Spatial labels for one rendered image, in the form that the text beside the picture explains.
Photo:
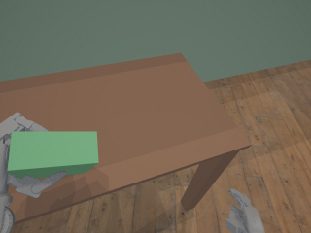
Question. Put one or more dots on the left robot hand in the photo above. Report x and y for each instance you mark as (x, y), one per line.
(29, 186)

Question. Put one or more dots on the table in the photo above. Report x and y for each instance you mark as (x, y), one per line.
(153, 117)

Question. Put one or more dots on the sponge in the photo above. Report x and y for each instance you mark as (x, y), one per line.
(39, 154)

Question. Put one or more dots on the right robot hand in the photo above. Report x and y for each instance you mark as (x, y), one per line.
(248, 220)

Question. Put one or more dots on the robot left forearm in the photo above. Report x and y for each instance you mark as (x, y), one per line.
(7, 217)

